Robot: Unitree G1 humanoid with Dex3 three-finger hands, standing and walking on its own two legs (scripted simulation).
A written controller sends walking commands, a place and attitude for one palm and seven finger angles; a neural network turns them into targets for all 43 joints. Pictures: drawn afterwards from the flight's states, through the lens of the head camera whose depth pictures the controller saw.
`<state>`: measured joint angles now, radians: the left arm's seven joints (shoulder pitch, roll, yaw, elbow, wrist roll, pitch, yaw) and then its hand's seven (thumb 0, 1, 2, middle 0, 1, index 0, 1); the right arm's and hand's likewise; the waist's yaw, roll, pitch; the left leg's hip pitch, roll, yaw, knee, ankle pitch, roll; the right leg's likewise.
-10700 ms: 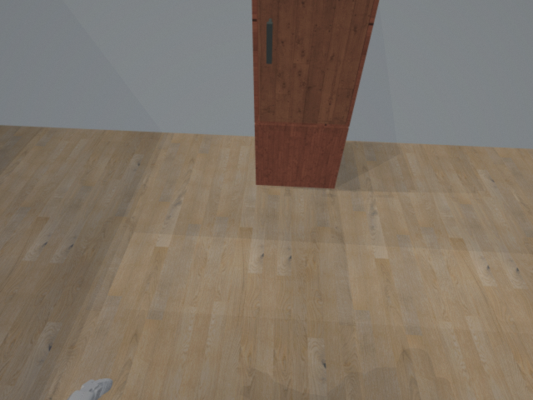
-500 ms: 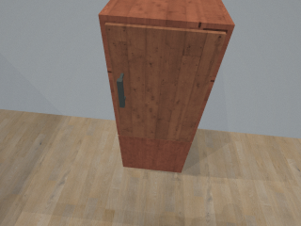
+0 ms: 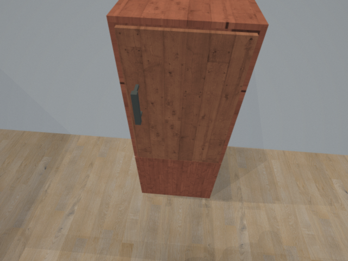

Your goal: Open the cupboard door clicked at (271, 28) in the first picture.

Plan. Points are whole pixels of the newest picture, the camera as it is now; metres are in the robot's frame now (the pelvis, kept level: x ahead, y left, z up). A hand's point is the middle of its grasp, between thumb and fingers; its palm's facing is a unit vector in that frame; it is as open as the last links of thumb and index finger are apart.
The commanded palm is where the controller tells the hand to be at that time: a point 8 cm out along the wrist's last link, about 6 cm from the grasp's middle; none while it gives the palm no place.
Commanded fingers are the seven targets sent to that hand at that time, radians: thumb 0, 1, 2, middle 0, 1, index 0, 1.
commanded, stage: come to a stop and stand still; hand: left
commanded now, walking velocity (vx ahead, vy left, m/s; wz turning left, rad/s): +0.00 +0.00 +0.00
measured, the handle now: (137, 105) +0.59 +0.16 +0.00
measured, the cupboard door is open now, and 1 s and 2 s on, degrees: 0 0 0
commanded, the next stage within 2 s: look again from close up in 0.92 s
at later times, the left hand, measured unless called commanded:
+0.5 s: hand out of the picture +0.05 +0.16 -0.17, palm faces -0.01 -0.98 -0.22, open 7.3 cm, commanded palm none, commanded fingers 0.00 0.90 0.90 -0.20 -0.30 -0.20 -0.30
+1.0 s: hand out of the picture +0.06 +0.14 -0.17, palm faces +0.01 -0.98 -0.22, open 7.3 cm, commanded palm none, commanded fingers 0.00 0.90 0.90 -0.20 -0.30 -0.20 -0.30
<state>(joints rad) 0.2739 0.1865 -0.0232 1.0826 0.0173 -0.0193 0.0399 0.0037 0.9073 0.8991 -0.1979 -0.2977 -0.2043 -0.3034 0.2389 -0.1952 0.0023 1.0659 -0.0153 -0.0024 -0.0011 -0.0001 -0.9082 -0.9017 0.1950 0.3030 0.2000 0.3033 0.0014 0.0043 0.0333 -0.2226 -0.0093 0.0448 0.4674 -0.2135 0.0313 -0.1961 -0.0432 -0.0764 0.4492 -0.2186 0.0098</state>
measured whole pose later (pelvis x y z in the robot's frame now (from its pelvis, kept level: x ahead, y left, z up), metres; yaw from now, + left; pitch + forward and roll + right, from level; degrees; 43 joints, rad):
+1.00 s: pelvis +0.04 -0.04 +0.00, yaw -1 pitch -1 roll +1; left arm 0.24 0.18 -0.01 1.12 0.01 -0.02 0.02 0.00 0.91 0.90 -0.20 -0.30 -0.20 -0.30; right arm 0.22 -0.18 0.01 1.13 -0.02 -0.02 -0.02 0.00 -0.91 -0.90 0.19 0.30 0.20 0.30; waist 0.01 0.00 0.04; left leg -0.15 0.03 0.04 0.41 -0.25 -0.03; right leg -0.15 0.00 -0.08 0.45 -0.29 -0.04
